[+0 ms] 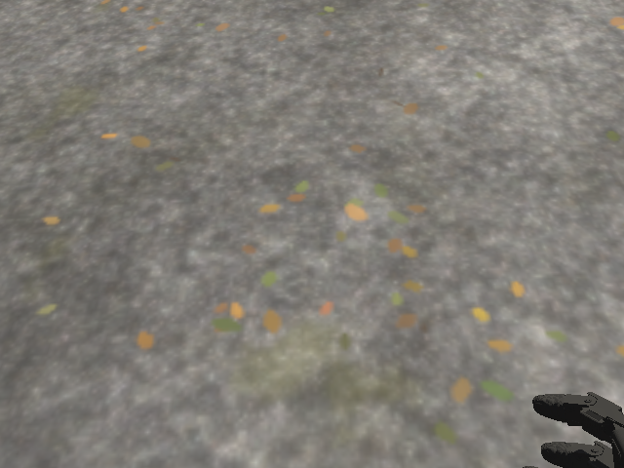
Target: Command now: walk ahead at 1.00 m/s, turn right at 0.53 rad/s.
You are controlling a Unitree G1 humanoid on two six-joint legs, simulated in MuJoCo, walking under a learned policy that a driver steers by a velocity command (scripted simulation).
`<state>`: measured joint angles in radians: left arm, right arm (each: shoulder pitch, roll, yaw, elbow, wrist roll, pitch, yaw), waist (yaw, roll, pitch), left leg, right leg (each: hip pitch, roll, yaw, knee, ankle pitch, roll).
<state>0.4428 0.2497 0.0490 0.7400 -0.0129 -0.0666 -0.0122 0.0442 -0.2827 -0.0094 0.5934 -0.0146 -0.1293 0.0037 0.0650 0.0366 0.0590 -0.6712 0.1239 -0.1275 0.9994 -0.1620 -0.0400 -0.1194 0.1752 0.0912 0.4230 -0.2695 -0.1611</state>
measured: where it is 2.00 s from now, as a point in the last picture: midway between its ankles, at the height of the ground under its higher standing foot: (452, 71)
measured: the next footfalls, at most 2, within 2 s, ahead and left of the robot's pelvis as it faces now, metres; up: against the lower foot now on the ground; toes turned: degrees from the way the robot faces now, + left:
left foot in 0.22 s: +0.44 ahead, +0.17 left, +0.00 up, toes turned -5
right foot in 0.70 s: +0.86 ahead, -0.10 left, +0.00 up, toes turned -18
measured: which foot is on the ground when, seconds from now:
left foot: up 0.00-0.20, down 0.22-0.68, up 0.70-1.00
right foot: down 0.00-0.22, up 0.24-0.68, down 0.70-1.00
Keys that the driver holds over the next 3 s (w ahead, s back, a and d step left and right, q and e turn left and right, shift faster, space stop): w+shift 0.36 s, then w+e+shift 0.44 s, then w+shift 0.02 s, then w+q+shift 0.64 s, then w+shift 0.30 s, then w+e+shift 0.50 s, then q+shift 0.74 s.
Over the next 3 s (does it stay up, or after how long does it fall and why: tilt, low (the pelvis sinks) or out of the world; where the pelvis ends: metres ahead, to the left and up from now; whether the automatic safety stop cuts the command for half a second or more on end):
stays up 2.46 -0.38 -0.01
